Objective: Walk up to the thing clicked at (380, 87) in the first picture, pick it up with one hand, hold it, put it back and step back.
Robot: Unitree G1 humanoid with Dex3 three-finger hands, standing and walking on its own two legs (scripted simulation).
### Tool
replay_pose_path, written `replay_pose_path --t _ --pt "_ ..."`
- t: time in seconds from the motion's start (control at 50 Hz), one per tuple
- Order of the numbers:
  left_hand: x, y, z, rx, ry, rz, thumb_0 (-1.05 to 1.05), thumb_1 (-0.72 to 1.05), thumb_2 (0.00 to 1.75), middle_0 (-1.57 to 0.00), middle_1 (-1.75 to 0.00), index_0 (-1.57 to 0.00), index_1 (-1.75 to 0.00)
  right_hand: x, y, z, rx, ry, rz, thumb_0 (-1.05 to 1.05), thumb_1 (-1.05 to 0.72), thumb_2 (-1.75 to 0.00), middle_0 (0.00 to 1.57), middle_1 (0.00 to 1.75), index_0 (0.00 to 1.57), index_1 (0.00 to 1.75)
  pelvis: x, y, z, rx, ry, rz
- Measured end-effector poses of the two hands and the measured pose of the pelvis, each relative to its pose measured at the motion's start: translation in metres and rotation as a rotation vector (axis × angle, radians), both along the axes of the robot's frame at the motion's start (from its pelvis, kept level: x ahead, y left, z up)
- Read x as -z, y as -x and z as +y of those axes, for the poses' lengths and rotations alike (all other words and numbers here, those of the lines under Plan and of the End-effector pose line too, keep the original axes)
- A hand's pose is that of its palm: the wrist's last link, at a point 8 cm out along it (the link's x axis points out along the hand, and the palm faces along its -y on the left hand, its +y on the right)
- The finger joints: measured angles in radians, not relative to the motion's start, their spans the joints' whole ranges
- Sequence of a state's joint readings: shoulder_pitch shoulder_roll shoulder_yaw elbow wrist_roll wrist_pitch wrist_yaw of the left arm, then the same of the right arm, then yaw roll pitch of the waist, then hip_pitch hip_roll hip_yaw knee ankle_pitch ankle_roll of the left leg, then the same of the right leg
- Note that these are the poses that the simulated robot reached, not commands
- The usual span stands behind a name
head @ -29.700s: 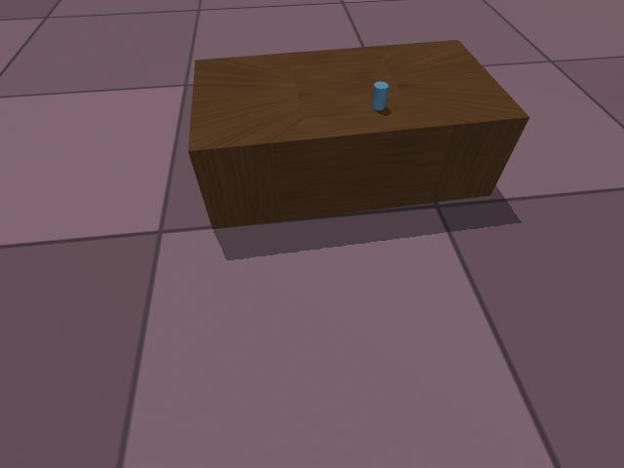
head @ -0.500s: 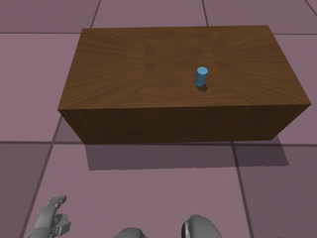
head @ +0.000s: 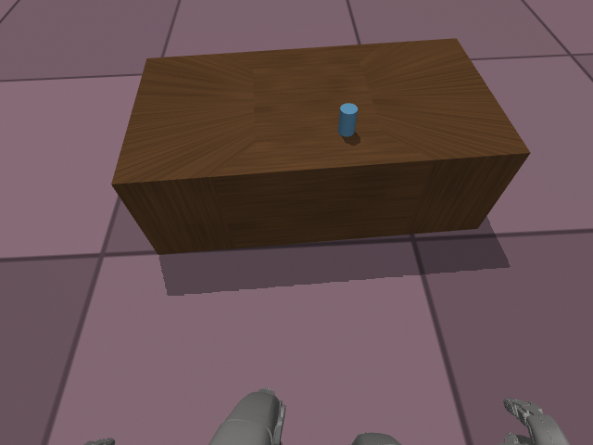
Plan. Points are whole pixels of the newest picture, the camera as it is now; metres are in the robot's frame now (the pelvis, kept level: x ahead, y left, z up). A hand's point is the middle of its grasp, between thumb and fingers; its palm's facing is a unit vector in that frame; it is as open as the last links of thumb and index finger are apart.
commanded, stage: step back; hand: right
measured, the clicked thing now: (347, 120) +1.03 -0.10 -0.29
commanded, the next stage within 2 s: stand in 1.32 s
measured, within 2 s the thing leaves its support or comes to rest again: neither
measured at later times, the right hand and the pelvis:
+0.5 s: hand out of the picture -0.04 -0.28 -0.14, palm faces -0.07 +0.91 -0.41, open 7.4 cm; pelvis -0.14 -0.01 +0.00, yaw +2 degrees
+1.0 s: hand out of the picture -0.02 -0.25 -0.14, palm faces -0.07 +0.94 -0.34, open 7.4 cm; pelvis -0.12 -0.01 +0.01, yaw +3 degrees
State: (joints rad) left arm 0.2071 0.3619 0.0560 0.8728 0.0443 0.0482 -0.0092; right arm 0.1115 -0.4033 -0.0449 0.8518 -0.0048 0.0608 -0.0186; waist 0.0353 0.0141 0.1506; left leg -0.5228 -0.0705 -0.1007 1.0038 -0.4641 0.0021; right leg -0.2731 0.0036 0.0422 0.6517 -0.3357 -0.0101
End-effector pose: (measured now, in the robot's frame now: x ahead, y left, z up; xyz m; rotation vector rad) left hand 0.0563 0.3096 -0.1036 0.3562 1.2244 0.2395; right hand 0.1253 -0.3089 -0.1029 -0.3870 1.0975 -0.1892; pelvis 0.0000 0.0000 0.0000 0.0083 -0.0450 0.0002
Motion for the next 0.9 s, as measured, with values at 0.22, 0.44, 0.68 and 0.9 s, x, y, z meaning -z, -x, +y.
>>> replay_pose_path --t 0.22,0.44,0.68,0.9 --pt "0.007 0.041 0.022 -0.017 -0.021 -0.131 0.01 0.9 0.9 -0.2 -0.3 -0.2 -0.3 0.011 0.111 0.009 -0.047 0.042 0.138 0.01 -0.9 -0.9 0.21 0.3 0.21 0.3 0.011 0.079 0.009 -0.086 -0.031 -0.006" --pt "0.009 0.121 0.004 -0.019 0.037 -0.04 0.01 0.91 0.9 -0.2 -0.3 -0.2 -0.3 -0.008 0.161 0.0 -0.031 0.028 0.056 0.01 -0.9 -0.9 0.21 0.31 0.21 0.3 -0.001 0.126 -0.004 -0.043 0.018 0.016" --pt "0.008 0.179 -0.008 -0.071 0.052 -0.003 0.01 0.9 0.9 -0.2 -0.3 -0.2 -0.3 -0.005 0.178 -0.009 -0.027 0.013 0.067 0.01 -0.9 -0.9 0.21 0.3 0.21 0.3 -0.004 0.141 -0.004 -0.068 0.019 0.0" --pt "0.009 0.144 -0.002 -0.045 0.058 -0.021 0.01 0.91 0.9 -0.2 -0.3 -0.2 -0.3 -0.007 0.168 0.017 -0.013 -0.039 0.06 0.01 -0.9 -0.9 0.21 0.3 0.21 0.3 -0.01 0.129 -0.004 -0.047 0.024 0.011"
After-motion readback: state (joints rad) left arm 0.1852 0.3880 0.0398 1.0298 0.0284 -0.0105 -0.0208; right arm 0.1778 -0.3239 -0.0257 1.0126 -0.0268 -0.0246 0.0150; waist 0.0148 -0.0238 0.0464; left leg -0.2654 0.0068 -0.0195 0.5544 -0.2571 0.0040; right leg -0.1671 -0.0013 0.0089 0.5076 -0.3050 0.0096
